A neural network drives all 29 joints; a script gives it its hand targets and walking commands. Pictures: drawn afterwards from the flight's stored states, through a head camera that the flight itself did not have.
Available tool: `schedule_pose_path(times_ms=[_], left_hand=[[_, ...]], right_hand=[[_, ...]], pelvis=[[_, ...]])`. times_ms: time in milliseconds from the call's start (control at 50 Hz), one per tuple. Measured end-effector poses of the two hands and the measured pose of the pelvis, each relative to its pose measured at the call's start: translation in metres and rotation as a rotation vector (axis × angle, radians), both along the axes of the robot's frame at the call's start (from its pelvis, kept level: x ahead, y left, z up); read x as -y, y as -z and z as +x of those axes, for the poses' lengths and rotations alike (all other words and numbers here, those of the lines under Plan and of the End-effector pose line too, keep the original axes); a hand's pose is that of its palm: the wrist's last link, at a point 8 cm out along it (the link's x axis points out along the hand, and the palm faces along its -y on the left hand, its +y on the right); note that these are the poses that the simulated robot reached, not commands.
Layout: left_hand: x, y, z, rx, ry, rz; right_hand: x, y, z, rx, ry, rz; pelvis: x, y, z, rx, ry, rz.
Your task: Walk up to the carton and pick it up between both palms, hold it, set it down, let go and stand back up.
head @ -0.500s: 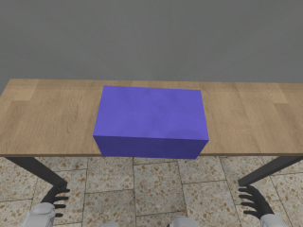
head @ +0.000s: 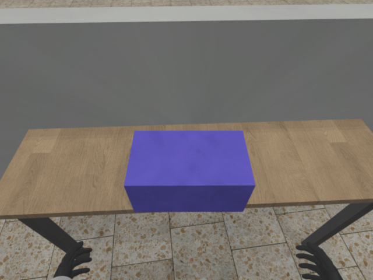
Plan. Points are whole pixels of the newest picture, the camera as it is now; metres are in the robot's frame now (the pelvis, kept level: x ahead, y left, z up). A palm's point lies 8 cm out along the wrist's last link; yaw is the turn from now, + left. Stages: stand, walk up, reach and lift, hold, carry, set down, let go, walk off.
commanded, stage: reach and lift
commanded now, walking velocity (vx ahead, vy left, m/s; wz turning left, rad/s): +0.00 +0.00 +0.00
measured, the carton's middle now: (188, 171) +0.41 -0.01 -0.05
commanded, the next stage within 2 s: none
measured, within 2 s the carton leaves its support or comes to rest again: neither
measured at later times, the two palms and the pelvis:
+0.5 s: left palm (75, 273) +0.17 +0.23 -0.05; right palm (316, 270) +0.17 -0.26 -0.05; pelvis +0.02 -0.01 +0.01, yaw -1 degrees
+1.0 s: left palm (77, 261) +0.19 +0.22 -0.03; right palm (308, 253) +0.20 -0.25 -0.04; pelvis +0.02 +0.00 +0.00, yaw +0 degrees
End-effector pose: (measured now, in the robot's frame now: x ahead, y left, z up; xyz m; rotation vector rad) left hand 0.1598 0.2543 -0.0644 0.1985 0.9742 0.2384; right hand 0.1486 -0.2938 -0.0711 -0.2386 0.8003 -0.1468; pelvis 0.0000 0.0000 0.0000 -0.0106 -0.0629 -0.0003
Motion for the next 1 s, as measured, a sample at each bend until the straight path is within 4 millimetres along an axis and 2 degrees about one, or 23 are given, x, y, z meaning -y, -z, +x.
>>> schedule_pose_path(times_ms=[260,620,800,1000], left_hand=[[0.02,-0.013,0.013,0.151,0.027,-0.036],[0.026,-0.02,0.015,0.362,0.016,-0.074],[0.025,-0.027,0.019,0.482,0.011,-0.096],[0.032,-0.034,0.028,0.602,0.012,-0.126]], right_hand=[[-0.016,-0.013,0.007,0.12,0.003,0.047],[-0.039,-0.022,0.03,0.263,0.003,0.115],[-0.041,-0.03,0.042,0.352,0.008,0.143],[-0.043,-0.034,0.049,0.427,-0.003,0.175]], pelvis=[[0.006,-0.005,0.006,0.015,0.015,0.009],[0.003,-0.008,0.023,0.015,0.012,0.001],[0.0,-0.007,0.026,0.014,0.001,-0.001],[-0.001,-0.005,0.02,-0.007,-0.007,0.001]])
